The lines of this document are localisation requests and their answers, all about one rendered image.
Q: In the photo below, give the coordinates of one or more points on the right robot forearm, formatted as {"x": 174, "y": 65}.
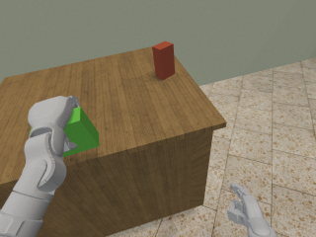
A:
{"x": 259, "y": 227}

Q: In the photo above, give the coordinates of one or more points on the left robot hand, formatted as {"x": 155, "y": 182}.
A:
{"x": 57, "y": 111}

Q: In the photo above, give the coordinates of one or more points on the left robot forearm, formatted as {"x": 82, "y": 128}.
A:
{"x": 44, "y": 171}

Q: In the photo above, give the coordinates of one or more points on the right robot hand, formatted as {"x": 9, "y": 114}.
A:
{"x": 239, "y": 212}

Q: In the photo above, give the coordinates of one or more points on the sponge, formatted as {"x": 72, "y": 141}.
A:
{"x": 81, "y": 131}

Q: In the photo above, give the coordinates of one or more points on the table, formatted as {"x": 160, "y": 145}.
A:
{"x": 154, "y": 142}

